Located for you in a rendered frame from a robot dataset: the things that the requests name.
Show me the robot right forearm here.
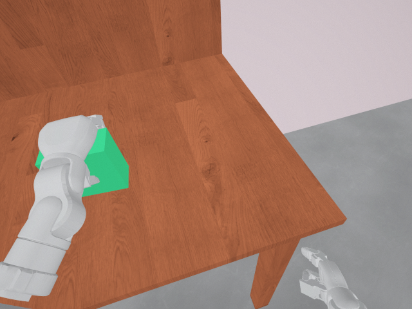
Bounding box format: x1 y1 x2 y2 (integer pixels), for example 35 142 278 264
326 287 367 309

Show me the sponge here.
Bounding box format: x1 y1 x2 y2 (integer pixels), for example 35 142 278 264
35 128 129 197

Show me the table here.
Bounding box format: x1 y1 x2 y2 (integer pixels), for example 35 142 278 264
0 0 347 309

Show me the robot left forearm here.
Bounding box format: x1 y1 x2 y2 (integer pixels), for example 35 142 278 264
0 153 86 301

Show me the right robot hand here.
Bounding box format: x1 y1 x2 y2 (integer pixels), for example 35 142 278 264
299 247 348 305

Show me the left robot hand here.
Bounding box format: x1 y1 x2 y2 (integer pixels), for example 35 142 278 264
38 115 106 188

